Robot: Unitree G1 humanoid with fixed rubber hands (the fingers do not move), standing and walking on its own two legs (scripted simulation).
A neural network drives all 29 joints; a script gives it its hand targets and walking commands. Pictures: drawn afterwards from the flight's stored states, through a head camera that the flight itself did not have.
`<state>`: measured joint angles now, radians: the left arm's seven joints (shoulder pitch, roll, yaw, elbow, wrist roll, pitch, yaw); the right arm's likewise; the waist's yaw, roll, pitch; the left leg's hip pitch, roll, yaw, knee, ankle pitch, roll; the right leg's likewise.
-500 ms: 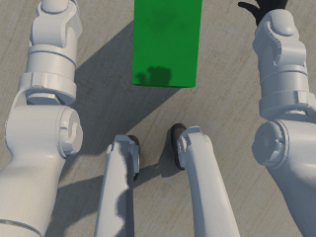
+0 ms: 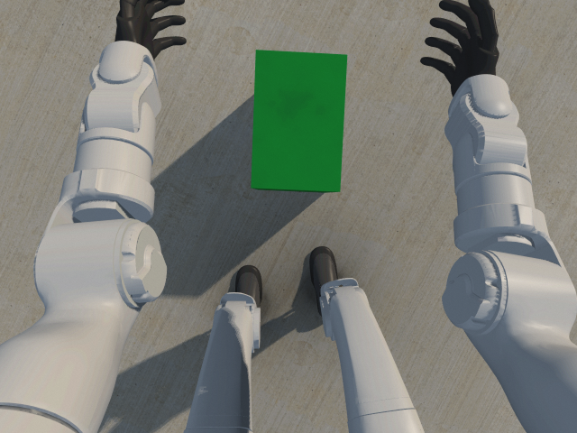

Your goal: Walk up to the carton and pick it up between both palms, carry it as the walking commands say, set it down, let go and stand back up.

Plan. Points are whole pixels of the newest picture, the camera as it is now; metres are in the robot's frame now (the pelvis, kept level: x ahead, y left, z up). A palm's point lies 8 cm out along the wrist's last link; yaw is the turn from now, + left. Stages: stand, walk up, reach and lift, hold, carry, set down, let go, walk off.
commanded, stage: let go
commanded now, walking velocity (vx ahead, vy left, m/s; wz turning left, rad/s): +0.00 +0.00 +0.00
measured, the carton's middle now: (295, 132) +0.52 -0.05 -0.55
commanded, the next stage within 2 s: stand in 1.40 s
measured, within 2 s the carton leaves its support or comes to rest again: neither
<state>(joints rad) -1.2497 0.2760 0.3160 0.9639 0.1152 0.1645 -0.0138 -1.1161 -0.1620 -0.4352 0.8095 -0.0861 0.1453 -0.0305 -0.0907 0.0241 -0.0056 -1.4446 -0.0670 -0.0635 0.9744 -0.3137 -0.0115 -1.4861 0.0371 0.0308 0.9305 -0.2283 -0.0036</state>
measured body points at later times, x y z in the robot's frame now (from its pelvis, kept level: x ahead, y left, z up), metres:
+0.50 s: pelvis +0.04 -0.01 +0.06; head +0.27 -0.01 +0.45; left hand +0.42 +0.17 -0.06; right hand +0.38 -0.25 -0.05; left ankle +0.04 +0.12 -0.64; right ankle +0.08 -0.11 -0.64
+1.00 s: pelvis +0.07 +0.01 +0.10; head +0.12 +0.01 +0.55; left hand +0.26 +0.24 +0.02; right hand +0.24 -0.23 +0.02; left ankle +0.04 +0.12 -0.64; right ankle +0.08 -0.11 -0.64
